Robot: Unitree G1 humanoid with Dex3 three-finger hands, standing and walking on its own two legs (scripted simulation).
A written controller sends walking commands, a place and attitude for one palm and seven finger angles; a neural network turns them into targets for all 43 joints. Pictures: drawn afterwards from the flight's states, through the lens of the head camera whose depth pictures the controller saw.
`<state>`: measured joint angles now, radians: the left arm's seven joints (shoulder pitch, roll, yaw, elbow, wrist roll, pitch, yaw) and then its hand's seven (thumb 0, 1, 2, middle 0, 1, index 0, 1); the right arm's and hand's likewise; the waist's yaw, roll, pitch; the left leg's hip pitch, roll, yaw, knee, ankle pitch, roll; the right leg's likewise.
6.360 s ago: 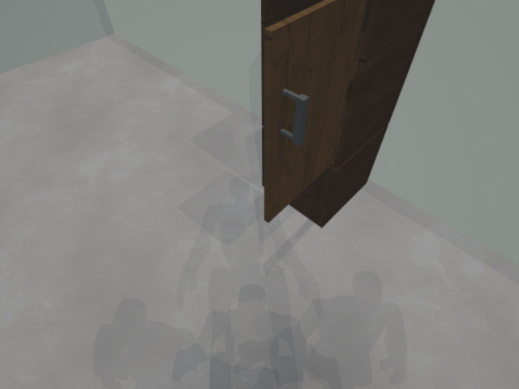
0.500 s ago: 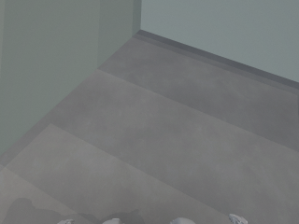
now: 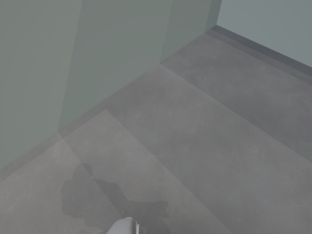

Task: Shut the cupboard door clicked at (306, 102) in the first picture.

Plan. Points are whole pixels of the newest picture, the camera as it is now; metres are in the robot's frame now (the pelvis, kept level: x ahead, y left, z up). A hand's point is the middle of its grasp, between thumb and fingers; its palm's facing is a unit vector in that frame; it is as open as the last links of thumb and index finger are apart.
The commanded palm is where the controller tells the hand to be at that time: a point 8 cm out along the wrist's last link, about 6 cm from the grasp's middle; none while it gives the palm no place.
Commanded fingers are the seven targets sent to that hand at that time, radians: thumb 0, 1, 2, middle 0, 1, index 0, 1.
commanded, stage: walk to a spot facing it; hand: left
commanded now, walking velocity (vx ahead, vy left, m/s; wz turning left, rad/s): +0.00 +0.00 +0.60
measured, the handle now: out of the picture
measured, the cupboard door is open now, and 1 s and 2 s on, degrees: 91 91 91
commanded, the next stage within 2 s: none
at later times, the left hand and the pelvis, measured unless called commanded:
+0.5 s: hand out of the picture +0.08 +0.23 -0.16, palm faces +0.28 -0.92 -0.28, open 7.4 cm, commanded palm none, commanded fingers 0.00 0.90 0.90 -0.20 -0.30 -0.20 -0.30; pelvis +0.02 -0.01 -0.01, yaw +16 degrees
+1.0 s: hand out of the picture -0.08 +0.20 -0.19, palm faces +0.61 -0.75 -0.25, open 7.3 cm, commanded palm none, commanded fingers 0.00 0.90 0.90 -0.20 -0.30 -0.20 -0.30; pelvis +0.01 +0.00 -0.02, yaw +36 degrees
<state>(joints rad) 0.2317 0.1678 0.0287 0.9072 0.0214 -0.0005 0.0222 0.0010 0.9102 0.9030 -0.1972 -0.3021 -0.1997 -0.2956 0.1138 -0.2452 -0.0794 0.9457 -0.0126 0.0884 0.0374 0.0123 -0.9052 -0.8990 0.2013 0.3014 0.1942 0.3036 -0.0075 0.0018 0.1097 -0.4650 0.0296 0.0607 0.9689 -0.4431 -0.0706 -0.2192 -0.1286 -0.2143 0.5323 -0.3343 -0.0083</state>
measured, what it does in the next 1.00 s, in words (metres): steps on the spot, turning left: left foot, then right foot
